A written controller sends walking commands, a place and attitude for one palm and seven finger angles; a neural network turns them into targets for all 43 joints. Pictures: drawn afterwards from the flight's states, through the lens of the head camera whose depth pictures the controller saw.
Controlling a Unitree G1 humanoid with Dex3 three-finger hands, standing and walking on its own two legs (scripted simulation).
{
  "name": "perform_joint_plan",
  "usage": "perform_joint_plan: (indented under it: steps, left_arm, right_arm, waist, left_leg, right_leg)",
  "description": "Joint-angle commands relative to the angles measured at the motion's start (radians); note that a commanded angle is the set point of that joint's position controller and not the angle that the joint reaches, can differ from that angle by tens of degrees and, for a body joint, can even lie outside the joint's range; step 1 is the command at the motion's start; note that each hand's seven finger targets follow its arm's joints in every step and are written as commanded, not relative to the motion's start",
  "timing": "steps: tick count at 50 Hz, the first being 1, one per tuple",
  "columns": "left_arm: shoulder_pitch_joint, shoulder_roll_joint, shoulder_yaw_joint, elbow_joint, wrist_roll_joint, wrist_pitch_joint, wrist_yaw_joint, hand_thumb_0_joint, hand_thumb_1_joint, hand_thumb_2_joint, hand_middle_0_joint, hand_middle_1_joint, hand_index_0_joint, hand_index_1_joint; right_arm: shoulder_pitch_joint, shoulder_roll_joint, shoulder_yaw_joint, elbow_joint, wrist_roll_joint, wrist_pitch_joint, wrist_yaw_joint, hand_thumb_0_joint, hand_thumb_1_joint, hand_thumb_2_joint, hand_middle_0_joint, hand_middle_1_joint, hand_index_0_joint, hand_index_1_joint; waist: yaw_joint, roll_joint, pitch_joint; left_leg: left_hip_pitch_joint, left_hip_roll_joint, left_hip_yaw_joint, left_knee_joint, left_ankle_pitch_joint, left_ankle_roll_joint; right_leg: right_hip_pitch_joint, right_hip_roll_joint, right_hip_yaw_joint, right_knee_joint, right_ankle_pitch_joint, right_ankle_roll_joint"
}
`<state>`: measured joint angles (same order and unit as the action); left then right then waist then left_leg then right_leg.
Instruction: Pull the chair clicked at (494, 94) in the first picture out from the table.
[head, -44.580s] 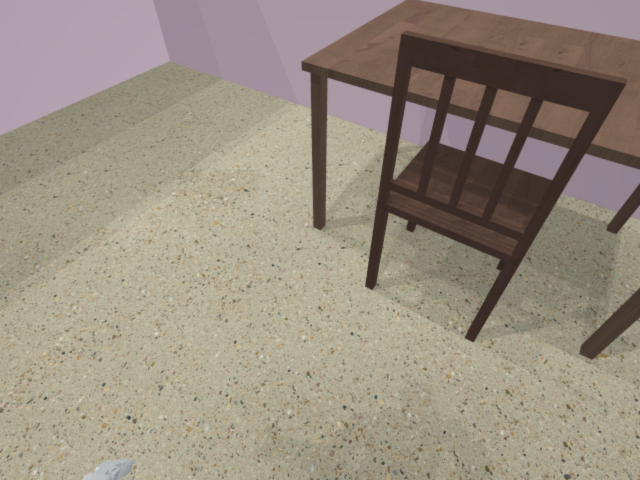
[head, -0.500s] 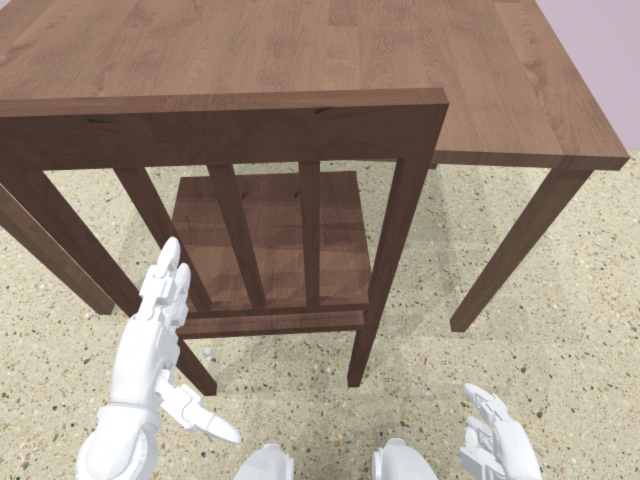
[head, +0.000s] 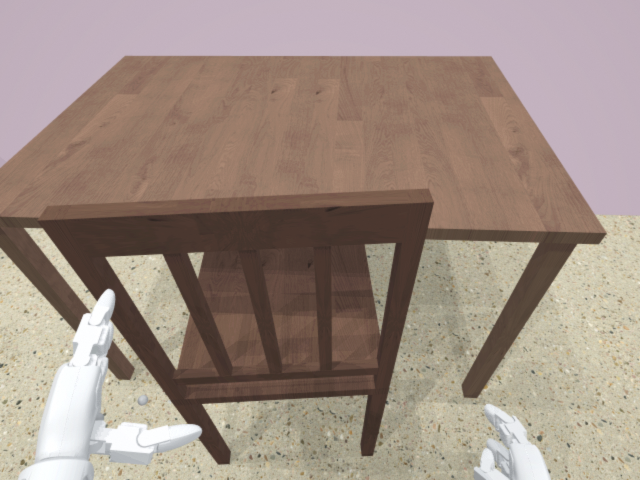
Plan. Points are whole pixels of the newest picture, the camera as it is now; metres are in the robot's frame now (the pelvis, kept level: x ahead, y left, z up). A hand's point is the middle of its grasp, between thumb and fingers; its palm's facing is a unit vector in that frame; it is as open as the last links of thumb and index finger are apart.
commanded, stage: draw the hand back to the body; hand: left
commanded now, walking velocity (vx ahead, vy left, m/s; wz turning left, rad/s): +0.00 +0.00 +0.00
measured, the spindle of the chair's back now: (264, 318) +0.37 +0.12 -0.03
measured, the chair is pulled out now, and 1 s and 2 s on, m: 0.04 0.04 0.04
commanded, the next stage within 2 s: step back with the hand held close in 0.80 s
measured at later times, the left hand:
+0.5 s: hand (23, 326) +0.19 +0.25 +0.21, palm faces +0.48 -0.76 -0.43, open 8.5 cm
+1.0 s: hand (41, 337) +0.19 +0.25 +0.20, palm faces +0.44 -0.78 -0.45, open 7.4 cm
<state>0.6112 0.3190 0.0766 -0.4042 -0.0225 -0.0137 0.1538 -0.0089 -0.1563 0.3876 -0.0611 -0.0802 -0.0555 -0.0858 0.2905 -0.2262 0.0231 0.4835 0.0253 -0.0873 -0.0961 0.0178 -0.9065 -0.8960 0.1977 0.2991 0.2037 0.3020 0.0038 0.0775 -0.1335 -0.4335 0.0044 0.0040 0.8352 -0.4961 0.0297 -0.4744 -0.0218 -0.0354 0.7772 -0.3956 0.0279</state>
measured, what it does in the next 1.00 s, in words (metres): stands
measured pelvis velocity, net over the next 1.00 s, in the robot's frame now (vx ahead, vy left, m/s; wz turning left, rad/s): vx -0.01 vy -0.01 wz -0.05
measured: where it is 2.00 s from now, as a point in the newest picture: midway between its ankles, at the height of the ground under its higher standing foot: outside the picture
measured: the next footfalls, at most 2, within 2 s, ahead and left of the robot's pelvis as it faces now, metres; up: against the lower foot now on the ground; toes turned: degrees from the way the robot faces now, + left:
none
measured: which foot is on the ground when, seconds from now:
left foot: down 0.00-1.00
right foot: down 0.00-1.00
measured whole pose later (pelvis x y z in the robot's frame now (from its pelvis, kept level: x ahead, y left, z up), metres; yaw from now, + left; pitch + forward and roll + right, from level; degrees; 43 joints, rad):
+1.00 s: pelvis -0.01 -0.01 +0.03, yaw -3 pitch -3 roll -1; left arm 0.48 0.36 0.38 -0.36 -0.04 -0.16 0.14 0.01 0.89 0.90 -0.21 -0.30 -0.21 -0.31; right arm 0.19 -0.23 0.00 0.65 0.01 -0.14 -0.06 0.02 -0.91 -0.90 0.20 0.30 0.20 0.30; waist 0.04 0.08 0.01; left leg -0.12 0.03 0.05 0.51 -0.34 0.01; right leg -0.19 0.02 0.01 0.46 -0.23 0.01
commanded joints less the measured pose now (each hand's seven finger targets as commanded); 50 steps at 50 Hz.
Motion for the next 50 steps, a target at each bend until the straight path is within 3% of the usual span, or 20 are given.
perform_joint_plan:
  steps: [1, 6, 17, 20, 21, 23, 24, 26, 29, 32, 36, 41, 44, 46, 47, 48, 50]
  left_arm:
    - [-0.093, 0.155, 0.156, -0.259, 0.009, -0.066, 0.035, 0.000, 0.175, 0.550, -0.100, -0.150, -0.100, -0.150]
    - [-0.078, 0.148, 0.206, -0.197, 0.002, -0.068, 0.029, 0.000, 0.356, 0.637, -0.125, -0.187, -0.125, -0.187]
    - [-0.157, 0.238, 0.362, -0.313, -0.013, -0.125, 0.035, 0.000, 0.755, 0.830, -0.180, -0.270, -0.180, -0.270]
    - [-0.167, 0.246, 0.405, -0.274, -0.024, -0.135, 0.036, 0.000, 0.864, 0.882, -0.195, -0.293, -0.195, -0.293]
    - [-0.176, 0.251, 0.416, -0.269, -0.026, -0.138, 0.034, 0.000, 0.900, 0.900, -0.200, -0.300, -0.200, -0.300]
    - [-0.146, 0.182, 0.366, -0.191, -0.030, -0.139, 0.022, 0.000, 0.900, 0.900, -0.200, -0.300, -0.200, -0.300]
    - [-0.141, 0.164, 0.350, -0.165, -0.031, -0.139, 0.017, 0.000, 0.900, 0.900, -0.200, -0.300, -0.200, -0.300]
    - [-0.140, 0.150, 0.332, -0.153, -0.030, -0.141, 0.010, 0.000, 0.900, 0.900, -0.200, -0.300, -0.200, -0.300]
    - [-0.162, 0.191, 0.351, -0.218, -0.027, -0.158, 0.011, 0.000, 0.900, 0.900, -0.200, -0.300, -0.200, -0.300]
    - [-0.191, 0.251, 0.390, -0.325, -0.020, -0.175, 0.022, 0.000, 0.900, 0.900, -0.200, -0.300, -0.200, -0.300]
    - [-0.171, 0.261, 0.405, -0.317, -0.017, -0.168, 0.033, 0.000, 0.900, 0.900, -0.200, -0.300, -0.200, -0.300]
    - [-0.173, 0.194, 0.367, -0.200, -0.021, -0.158, 0.023, 0.000, 0.900, 0.900, -0.200, -0.300, -0.200, -0.300]
    - [-0.165, 0.179, 0.356, -0.151, -0.026, -0.160, 0.013, 0.000, 0.900, 0.900, -0.200, -0.300, -0.200, -0.300]
    - [-0.181, 0.217, 0.394, -0.143, -0.027, -0.165, 0.013, 0.000, 0.900, 0.900, -0.200, -0.300, -0.200, -0.300]
    - [-0.351, 0.401, 0.557, -0.219, -0.020, -0.228, 0.016, 0.000, 0.900, 0.900, -0.200, -0.300, -0.200, -0.300]
    - [-0.289, 0.358, 0.538, -0.132, -0.015, -0.242, 0.012, 0.000, 0.900, 0.900, -0.200, -0.300, -0.200, -0.300]
    - [-0.230, 0.293, 0.481, -0.143, -0.007, -0.252, -0.003, 0.000, 0.900, 0.900, -0.200, -0.300, -0.200, -0.300]
  right_arm:
    - [-0.098, -0.104, -0.035, -0.137, 0.002, -0.072, -0.013, 0.000, -0.900, -0.900, 0.200, 0.300, 0.200, 0.300]
    - [-0.122, -0.104, -0.038, -0.100, -0.001, -0.075, -0.005, 0.000, -0.900, -0.900, 0.200, 0.300, 0.200, 0.300]
    - [-0.166, -0.097, -0.038, -0.044, -0.009, -0.113, 0.016, 0.000, -0.900, -0.900, 0.200, 0.300, 0.200, 0.300]
    - [-0.176, -0.099, -0.045, -0.029, -0.010, -0.111, 0.017, 0.000, -0.900, -0.900, 0.200, 0.300, 0.200, 0.300]
    - [-0.185, -0.103, -0.046, -0.025, -0.008, -0.110, 0.017, 0.000, -0.900, -0.900, 0.200, 0.300, 0.200, 0.300]
    - [-0.180, -0.105, -0.051, -0.015, -0.009, -0.103, 0.023, 0.000, -0.900, -0.900, 0.200, 0.300, 0.200, 0.300]
    - [-0.181, -0.106, -0.054, -0.010, -0.009, -0.097, 0.025, 0.000, -0.900, -0.900, 0.200, 0.300, 0.200, 0.300]
    - [-0.190, -0.112, -0.061, -0.011, -0.008, -0.091, 0.028, 0.000, -0.900, -0.900, 0.200, 0.300, 0.200, 0.300]
    - [-0.197, -0.116, -0.065, -0.020, -0.013, -0.093, 0.027, 0.000, -0.900, -0.900, 0.200, 0.300, 0.200, 0.300]
    - [-0.208, -0.110, -0.061, -0.022, -0.015, -0.117, 0.022, 0.000, -0.900, -0.900, 0.200, 0.300, 0.200, 0.300]
    - [-0.209, -0.105, -0.058, -0.003, -0.015, -0.138, 0.018, 0.000, -0.900, -0.900, 0.200, 0.300, 0.200, 0.300]
    - [-0.210, -0.107, -0.062, 0.011, -0.012, -0.127, 0.018, 0.000, -0.900, -0.900, 0.200, 0.300, 0.200, 0.300]
    - [-0.208, -0.109, -0.066, 0.006, -0.011, -0.110, 0.020, 0.000, -0.900, -0.900, 0.200, 0.300, 0.200, 0.300]
    - [-0.213, -0.111, -0.069, 0.009, -0.010, -0.108, 0.018, 0.000, -0.900, -0.900, 0.200, 0.300, 0.200, 0.300]
    - [-0.165, -0.132, -0.078, 0.002, -0.003, -0.099, 0.019, 0.000, -0.900, -0.900, 0.200, 0.300, 0.200, 0.300]
    - [-0.166, -0.111, -0.075, 0.035, -0.010, -0.094, 0.018, 0.000, -0.900, -0.900, 0.200, 0.300, 0.200, 0.300]
    - [-0.188, -0.116, -0.076, 0.026, -0.019, -0.089, 0.028, 0.000, -0.900, -0.900, 0.200, 0.300, 0.200, 0.300]
  waist:
    - [0.008, -0.009, -0.018]
    - [0.019, -0.070, 0.035]
    - [0.040, 0.043, 0.043]
    - [0.042, -0.020, 0.074]
    - [0.044, -0.010, 0.092]
    - [0.036, -0.037, 0.131]
    - [0.034, -0.062, 0.145]
    - [0.034, -0.049, 0.150]
    - [0.043, -0.061, 0.085]
    - [0.050, 0.017, 0.015]
    - [0.049, 0.026, 0.046]
    - [0.038, -0.016, 0.158]
    - [0.040, -0.080, 0.170]
    - [0.045, -0.075, 0.154]
    - [0.008, -0.072, 0.188]
    - [0.003, -0.128, 0.169]
    - [0.000, -0.156, 0.117]
  left_leg:
    - [0.092, 0.035, -0.039, -0.206, 0.456, -0.027]
    - [0.137, 0.038, -0.027, -0.258, 0.496, -0.029]
    - [0.242, 0.044, -0.012, -0.356, 0.563, -0.041]
    - [0.243, 0.042, -0.002, -0.378, 0.492, -0.032]
    - [0.238, 0.040, 0.001, -0.384, 0.475, -0.030]
    - [0.228, 0.041, 0.002, -0.396, 0.440, -0.028]
    - [0.228, 0.042, 0.003, -0.399, 0.431, -0.024]
    - [0.227, 0.039, 0.011, -0.400, 0.406, -0.017]
    - [0.249, 0.036, 0.010, -0.406, 0.394, -0.011]
    - [0.276, 0.031, 0.013, -0.405, 0.404, -0.013]
    - [0.279, 0.028, 0.014, -0.400, 0.423, -0.019]
    - [0.253, 0.033, 0.014, -0.418, 0.373, -0.017]
    - [0.246, 0.033, 0.014, -0.419, 0.333, -0.008]
    - [0.248, 0.033, 0.019, -0.422, 0.326, -0.007]
    - [0.236, 0.048, 0.034, -0.408, 0.242, 0.006]
    - [0.265, 0.037, 0.027, -0.381, 0.225, 0.006]
    - [0.295, 0.039, 0.031, -0.376, 0.273, 0.006]
  right_leg:
    - [0.130, 0.008, -0.009, -0.139, 0.257, -0.050]
    - [0.200, 0.010, -0.005, -0.191, 0.315, -0.048]
    - [0.314, 0.009, 0.016, -0.272, 0.367, -0.055]
    - [0.320, 0.014, 0.022, -0.301, 0.347, -0.055]
    - [0.321, 0.016, 0.028, -0.312, 0.341, -0.059]
    - [0.303, 0.014, 0.023, -0.320, 0.311, -0.054]
    - [0.296, 0.015, 0.020, -0.326, 0.308, -0.052]
    - [0.297, 0.013, 0.026, -0.338, 0.298, -0.051]
    - [0.330, 0.009, 0.032, -0.340, 0.295, -0.050]
    - [0.366, 0.004, 0.045, -0.336, 0.312, -0.055]
    - [0.360, 0.010, 0.063, -0.351, 0.338, -0.063]
    - [0.310, 0.016, 0.058, -0.377, 0.276, -0.061]
    - [0.299, 0.015, 0.057, -0.390, 0.227, -0.055]
    - [0.312, 0.014, 0.060, -0.394, 0.224, -0.056]
    - [0.218, -0.042, 0.230, -0.480, 0.304, -0.056]
    - [0.214, -0.064, 0.239, -0.496, 0.321, -0.062]
    - [0.248, -0.076, 0.243, -0.474, 0.436, -0.061]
